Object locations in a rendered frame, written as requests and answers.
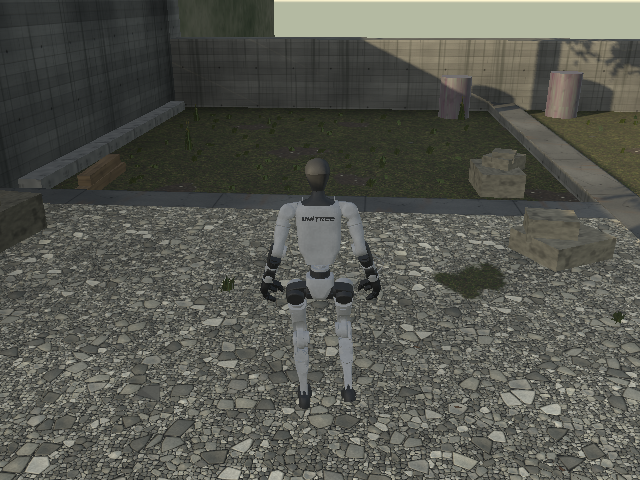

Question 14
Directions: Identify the robot left forearm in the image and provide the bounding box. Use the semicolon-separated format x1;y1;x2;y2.
262;243;281;283

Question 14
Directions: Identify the robot right shin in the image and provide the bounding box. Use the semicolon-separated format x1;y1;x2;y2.
338;321;353;390

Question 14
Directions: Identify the right robot upper arm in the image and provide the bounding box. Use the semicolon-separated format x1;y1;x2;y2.
339;201;368;257

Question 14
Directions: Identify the right robot hand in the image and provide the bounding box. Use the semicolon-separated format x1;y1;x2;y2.
358;278;381;300

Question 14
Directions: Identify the left robot hand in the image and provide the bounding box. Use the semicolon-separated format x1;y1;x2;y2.
260;279;284;302

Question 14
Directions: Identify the robot shin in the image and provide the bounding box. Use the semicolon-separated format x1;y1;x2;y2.
293;331;309;395
338;321;353;390

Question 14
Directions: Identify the left robot upper arm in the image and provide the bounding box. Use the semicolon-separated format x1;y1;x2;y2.
271;202;298;258

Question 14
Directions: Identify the robot left shin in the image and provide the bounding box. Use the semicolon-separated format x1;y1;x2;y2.
293;331;309;395

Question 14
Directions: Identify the robot right forearm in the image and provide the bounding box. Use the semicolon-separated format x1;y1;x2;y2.
358;241;379;282

